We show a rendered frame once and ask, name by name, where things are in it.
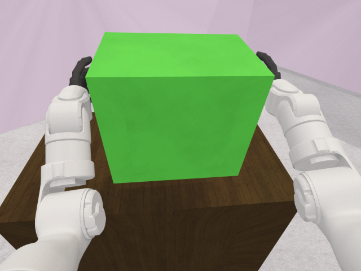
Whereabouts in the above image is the robot left upper arm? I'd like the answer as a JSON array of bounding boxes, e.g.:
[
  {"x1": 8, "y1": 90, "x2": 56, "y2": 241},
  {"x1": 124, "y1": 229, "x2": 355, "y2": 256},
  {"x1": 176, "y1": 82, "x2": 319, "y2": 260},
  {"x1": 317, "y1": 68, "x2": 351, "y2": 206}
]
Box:
[{"x1": 0, "y1": 188, "x2": 106, "y2": 271}]

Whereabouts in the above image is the robot left forearm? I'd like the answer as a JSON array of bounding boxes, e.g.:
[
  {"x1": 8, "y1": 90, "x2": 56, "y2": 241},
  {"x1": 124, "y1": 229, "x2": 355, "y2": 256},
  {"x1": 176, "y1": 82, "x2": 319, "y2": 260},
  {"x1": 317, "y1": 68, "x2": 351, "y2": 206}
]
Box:
[{"x1": 35, "y1": 85, "x2": 95, "y2": 237}]

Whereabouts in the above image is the pedestal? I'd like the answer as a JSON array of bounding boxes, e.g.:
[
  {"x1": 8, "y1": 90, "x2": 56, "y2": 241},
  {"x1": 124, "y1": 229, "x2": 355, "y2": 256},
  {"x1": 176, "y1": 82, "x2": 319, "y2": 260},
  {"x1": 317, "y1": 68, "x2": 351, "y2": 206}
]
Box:
[{"x1": 0, "y1": 112, "x2": 297, "y2": 271}]

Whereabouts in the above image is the left robot hand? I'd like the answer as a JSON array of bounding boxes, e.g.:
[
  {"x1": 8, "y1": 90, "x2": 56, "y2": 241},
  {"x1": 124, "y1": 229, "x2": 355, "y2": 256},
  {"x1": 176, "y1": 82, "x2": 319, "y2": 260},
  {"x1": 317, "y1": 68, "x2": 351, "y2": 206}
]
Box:
[{"x1": 69, "y1": 56, "x2": 92, "y2": 102}]

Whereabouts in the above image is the carton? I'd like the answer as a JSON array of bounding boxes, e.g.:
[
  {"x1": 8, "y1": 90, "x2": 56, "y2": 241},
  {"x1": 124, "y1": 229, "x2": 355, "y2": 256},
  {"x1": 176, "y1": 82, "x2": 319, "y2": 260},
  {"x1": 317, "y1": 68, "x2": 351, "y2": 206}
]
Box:
[{"x1": 85, "y1": 32, "x2": 275, "y2": 183}]

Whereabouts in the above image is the robot right upper arm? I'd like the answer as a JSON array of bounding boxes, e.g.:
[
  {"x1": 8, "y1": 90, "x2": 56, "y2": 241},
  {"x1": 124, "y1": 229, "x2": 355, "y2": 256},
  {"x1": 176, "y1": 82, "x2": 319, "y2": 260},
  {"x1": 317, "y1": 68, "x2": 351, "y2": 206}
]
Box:
[{"x1": 293, "y1": 166, "x2": 361, "y2": 271}]

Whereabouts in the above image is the right robot hand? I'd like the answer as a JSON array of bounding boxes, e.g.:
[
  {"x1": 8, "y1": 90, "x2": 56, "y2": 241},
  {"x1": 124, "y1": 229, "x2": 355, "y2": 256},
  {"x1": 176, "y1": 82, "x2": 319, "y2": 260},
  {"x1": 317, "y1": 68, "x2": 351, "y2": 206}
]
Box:
[{"x1": 256, "y1": 51, "x2": 281, "y2": 80}]

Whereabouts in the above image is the robot right forearm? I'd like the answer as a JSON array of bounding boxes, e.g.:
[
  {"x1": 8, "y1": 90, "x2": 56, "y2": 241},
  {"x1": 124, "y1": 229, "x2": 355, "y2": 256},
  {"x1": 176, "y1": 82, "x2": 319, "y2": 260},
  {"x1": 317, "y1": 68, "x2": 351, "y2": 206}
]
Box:
[{"x1": 265, "y1": 79, "x2": 361, "y2": 180}]

